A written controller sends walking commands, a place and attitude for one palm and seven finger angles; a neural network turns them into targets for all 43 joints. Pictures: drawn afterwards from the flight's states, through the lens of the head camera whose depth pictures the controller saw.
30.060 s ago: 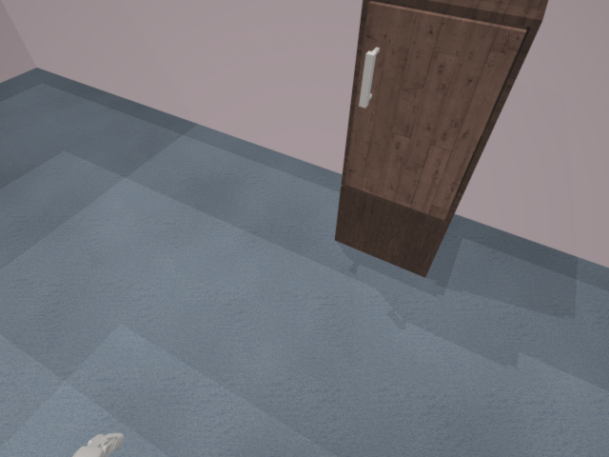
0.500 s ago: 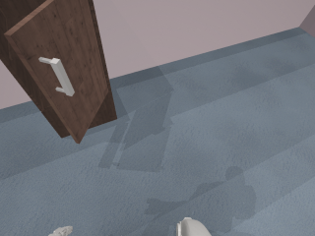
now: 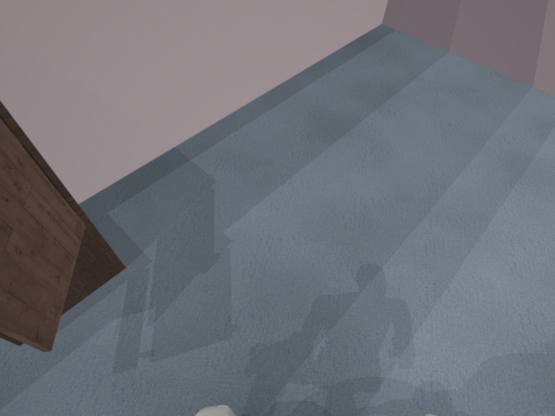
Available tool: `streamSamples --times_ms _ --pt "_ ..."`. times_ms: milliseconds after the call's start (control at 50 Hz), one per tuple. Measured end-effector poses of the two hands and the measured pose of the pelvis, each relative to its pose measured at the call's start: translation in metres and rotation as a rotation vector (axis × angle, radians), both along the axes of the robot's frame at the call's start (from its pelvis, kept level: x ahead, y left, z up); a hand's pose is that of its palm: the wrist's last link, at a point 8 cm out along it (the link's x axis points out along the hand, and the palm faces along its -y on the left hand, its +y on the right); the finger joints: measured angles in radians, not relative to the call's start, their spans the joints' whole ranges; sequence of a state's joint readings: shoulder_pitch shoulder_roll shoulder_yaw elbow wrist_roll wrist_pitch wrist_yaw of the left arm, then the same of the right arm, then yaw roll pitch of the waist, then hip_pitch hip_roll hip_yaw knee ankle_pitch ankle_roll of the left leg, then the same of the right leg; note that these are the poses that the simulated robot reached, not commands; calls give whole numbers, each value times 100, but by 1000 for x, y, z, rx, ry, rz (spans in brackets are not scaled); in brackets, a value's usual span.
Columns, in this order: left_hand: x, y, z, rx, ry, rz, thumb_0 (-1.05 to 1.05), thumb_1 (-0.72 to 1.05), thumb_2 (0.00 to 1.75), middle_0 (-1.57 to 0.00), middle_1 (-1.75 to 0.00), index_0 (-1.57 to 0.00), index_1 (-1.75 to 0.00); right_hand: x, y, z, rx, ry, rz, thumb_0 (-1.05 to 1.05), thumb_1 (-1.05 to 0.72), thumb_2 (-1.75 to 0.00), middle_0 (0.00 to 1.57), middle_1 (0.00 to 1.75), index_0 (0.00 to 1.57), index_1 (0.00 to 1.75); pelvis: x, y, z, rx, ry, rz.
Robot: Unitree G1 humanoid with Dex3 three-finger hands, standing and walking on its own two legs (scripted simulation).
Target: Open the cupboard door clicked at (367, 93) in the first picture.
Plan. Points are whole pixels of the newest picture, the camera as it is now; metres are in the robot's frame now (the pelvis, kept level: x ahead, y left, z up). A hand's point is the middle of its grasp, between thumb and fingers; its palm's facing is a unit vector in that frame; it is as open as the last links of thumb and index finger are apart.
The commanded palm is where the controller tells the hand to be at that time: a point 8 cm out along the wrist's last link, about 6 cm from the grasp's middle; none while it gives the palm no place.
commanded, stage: walk to a spot facing it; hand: left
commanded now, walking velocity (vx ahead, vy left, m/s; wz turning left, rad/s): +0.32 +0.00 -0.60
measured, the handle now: out of the picture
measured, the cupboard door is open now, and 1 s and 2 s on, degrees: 50 50 50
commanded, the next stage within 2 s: turn to face it in 1.40 s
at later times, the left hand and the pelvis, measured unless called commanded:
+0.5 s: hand (259, 267) +0.40 +0.07 -0.17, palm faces -0.34 -0.92 -0.20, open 7.3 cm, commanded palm none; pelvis +0.18 -0.06 -0.03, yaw -17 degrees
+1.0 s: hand (259, 266) +0.42 +0.07 -0.19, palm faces -0.28 -0.94 -0.17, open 7.3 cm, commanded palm none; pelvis +0.42 -0.12 -0.02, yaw -24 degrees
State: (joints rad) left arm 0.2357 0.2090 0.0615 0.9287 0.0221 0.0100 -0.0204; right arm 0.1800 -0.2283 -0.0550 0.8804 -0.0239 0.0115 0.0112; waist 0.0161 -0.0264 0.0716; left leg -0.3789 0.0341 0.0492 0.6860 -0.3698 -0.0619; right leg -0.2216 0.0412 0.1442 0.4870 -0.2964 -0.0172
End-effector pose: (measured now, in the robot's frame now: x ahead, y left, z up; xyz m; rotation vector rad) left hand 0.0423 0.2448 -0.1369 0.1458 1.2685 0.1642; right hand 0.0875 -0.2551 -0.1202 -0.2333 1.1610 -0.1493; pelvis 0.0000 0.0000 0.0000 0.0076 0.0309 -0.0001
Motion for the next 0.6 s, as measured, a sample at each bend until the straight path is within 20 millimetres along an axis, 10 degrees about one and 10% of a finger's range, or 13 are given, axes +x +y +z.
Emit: streamSamples --times_ms 80,220,440,520,600 --pt "24 15 -16 -18 39 -37 1 91 90 -20 -30 -21 -30 11 14 -2 -27 -58 -36 0 -91 -90 20 30 20 30 23 15 -10 -21 2 -60" --pt "129 12 0 -32 -33 -165 1 91 90 -20 -30 -20 -30 -36 30 7 -4 113 -165 0 -91 -90 20 30 20 30 68 13 6 -37 10 -145" --pt "332 -97 2 -45 -187 -437 1 92 90 -20 -30 -20 -30 -102 37 -13 113 451 -431 0 -90 -90 20 30 20 30 159 -36 -14 -18 -2 -270" --pt "373 -134 -3 -35 -264 -448 1 91 90 -20 -30 -20 -30 -78 14 -31 154 493 -482 0 -90 -90 20 30 20 30 189 -65 -27 -3 -26 -299" --pt "369 -148 0 -20 -163 -446 1 91 90 -20 -30 -20 -30 1 -28 -29 122 332 -489 1 -91 -90 20 30 20 30 216 -82 -11 -11 -30 -328"
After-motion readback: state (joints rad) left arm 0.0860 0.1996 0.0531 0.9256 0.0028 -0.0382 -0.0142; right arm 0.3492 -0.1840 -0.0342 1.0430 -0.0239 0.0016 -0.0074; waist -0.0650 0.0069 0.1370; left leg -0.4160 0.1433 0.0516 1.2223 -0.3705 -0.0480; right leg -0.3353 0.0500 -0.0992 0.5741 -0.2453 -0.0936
